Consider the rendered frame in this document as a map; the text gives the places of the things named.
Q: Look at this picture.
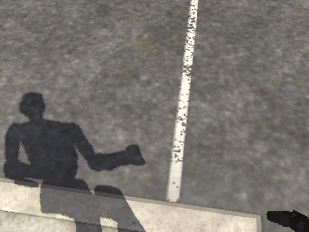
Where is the right robot hand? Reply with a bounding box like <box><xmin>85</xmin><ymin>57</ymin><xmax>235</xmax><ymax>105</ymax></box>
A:
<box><xmin>266</xmin><ymin>210</ymin><xmax>309</xmax><ymax>232</ymax></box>

